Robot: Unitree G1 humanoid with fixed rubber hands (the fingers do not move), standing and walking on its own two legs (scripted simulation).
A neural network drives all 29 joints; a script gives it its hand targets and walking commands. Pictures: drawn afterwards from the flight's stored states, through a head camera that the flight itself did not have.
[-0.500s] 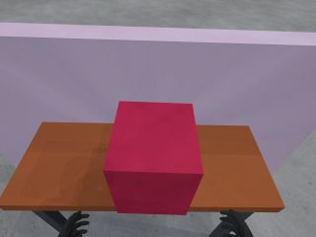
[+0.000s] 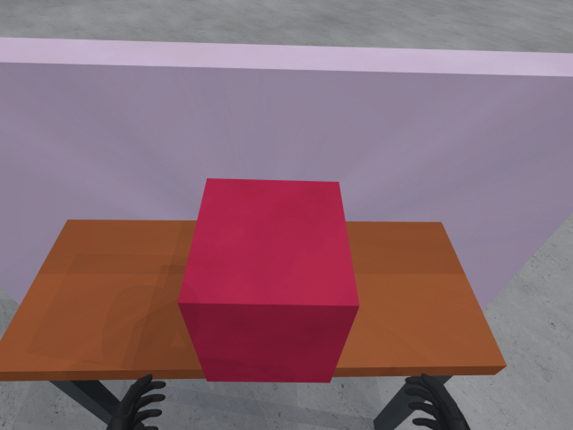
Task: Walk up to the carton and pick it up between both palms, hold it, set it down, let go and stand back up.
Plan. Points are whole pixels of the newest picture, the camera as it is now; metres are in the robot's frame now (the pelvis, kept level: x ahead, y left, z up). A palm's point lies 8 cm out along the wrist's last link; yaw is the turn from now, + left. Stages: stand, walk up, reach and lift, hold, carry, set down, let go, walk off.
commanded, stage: stand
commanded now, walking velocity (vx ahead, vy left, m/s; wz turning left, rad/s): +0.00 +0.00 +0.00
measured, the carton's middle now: (270, 284) +0.35 +0.03 +0.01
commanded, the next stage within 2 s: none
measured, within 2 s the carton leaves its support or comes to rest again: neither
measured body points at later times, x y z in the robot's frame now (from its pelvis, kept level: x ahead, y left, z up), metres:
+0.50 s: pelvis -0.03 +0.02 -0.01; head -0.03 +0.02 +0.44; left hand +0.06 +0.28 -0.12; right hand +0.06 -0.24 -0.12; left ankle +0.00 +0.12 -0.75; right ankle -0.01 -0.10 -0.75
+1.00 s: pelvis -0.05 +0.04 -0.01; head -0.05 +0.04 +0.44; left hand -0.01 +0.30 -0.14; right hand +0.02 -0.23 -0.13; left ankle +0.00 +0.12 -0.75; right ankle -0.01 -0.09 -0.75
